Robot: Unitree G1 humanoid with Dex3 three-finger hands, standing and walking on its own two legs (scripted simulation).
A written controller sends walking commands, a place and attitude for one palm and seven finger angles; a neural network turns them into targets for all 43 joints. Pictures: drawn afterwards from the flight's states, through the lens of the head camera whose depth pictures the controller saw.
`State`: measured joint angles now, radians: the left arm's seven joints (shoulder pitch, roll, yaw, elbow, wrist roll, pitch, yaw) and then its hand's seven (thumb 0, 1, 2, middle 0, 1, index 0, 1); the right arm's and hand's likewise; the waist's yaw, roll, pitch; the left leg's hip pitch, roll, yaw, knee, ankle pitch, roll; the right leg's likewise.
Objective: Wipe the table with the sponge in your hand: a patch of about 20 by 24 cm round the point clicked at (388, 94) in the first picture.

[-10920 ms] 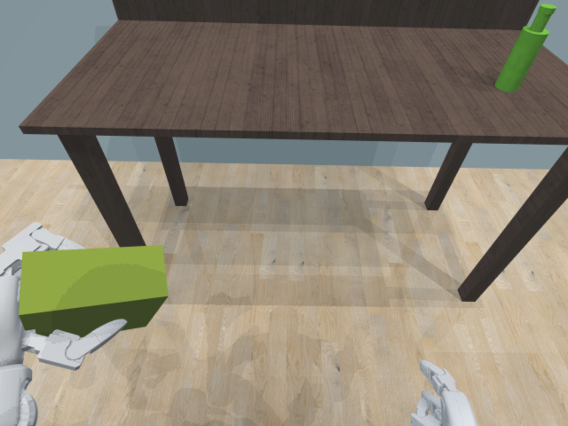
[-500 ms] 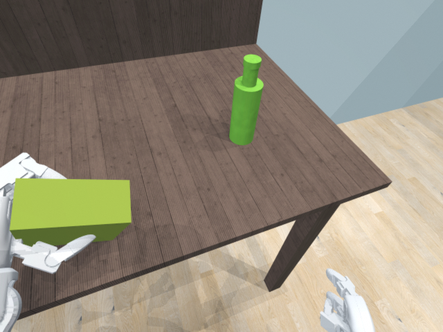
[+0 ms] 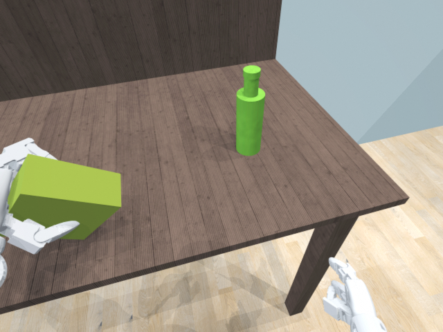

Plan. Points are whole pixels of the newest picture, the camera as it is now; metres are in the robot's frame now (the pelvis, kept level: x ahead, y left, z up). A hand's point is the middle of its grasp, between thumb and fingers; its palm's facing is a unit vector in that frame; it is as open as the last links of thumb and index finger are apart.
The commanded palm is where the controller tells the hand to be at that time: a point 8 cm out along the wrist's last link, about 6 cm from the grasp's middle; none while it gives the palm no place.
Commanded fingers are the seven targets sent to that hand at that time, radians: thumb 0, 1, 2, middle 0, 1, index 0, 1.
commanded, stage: turn the palm down, sponge in hand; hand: left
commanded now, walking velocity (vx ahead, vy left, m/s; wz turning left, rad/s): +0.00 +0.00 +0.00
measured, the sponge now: (74, 205) +0.23 +0.26 +0.16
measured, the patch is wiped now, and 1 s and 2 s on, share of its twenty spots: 0.00 0.00 0.00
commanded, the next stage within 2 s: move the sponge above the wiping area in 1.68 s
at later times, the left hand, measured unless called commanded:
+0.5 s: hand (52, 188) +0.22 +0.27 +0.21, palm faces +0.30 -0.40 -0.87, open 9.9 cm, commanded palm +0.18 +0.28 +0.27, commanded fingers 0.00 0.10 1.30 -1.20 -1.60 -1.20 -1.60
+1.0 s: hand (38, 174) +0.23 +0.28 +0.23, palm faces +0.25 -0.19 -0.95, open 9.9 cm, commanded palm +0.17 +0.28 +0.31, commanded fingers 0.00 0.10 1.30 -1.20 -1.60 -1.20 -1.60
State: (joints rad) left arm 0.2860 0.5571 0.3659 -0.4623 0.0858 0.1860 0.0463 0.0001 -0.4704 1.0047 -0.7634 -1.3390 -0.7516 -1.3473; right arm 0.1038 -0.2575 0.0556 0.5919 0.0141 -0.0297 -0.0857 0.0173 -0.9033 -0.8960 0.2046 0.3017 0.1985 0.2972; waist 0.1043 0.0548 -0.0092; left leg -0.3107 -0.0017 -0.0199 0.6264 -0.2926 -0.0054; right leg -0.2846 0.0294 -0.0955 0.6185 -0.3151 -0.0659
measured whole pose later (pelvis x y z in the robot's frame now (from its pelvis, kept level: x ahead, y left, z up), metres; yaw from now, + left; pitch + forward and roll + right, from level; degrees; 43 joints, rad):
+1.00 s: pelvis -0.03 +0.01 +0.01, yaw -2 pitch -5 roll +1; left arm -0.02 0.70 0.06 -0.43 0.61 0.54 -0.17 0.00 -0.47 1.01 -0.76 -1.34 -0.75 -1.34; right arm 0.00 -0.29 0.07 0.65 0.08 0.00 -0.13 0.02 -0.90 -0.90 0.20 0.30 0.16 0.28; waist 0.13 0.11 0.02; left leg -0.21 -0.01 0.03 0.50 -0.20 0.01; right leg -0.21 0.02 -0.05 0.54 -0.23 -0.06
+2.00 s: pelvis -0.02 +0.00 +0.01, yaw -3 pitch -5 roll +1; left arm -0.06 0.65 0.04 -0.36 0.73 0.53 -0.13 0.00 -0.47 1.01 -0.76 -1.33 -0.75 -1.34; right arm 0.00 -0.28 0.07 0.66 0.07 -0.01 -0.10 0.02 -0.90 -0.90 0.20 0.30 0.20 0.31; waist 0.14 0.12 0.00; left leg -0.18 0.00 0.03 0.46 -0.19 0.00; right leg -0.20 0.03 -0.04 0.50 -0.22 -0.07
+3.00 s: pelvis -0.02 +0.01 +0.01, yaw -3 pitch -5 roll +1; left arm -0.03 0.63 0.00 -0.27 0.79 0.49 -0.13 0.00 -0.47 1.01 -0.76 -1.33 -0.75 -1.34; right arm 0.01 -0.27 0.06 0.67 0.06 -0.03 -0.09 0.02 -0.90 -0.90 0.20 0.30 0.18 0.30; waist 0.13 0.11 0.00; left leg -0.17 -0.01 0.03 0.43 -0.18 0.00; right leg -0.19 0.03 -0.03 0.48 -0.21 -0.06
